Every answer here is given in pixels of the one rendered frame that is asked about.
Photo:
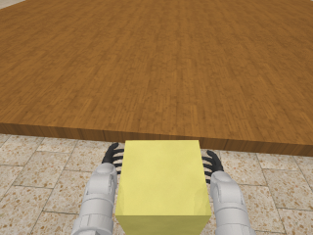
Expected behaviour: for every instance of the robot right hand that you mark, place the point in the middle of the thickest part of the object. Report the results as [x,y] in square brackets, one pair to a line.
[214,166]

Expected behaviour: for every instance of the robot left forearm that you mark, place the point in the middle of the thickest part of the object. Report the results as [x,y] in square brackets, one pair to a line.
[95,216]

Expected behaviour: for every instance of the robot left hand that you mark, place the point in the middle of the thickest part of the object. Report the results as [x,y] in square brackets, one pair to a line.
[109,156]

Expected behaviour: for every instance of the carton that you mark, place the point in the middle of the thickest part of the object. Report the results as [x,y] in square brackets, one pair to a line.
[162,188]

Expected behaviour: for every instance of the robot right forearm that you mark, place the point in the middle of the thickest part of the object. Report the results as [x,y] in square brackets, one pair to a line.
[229,205]

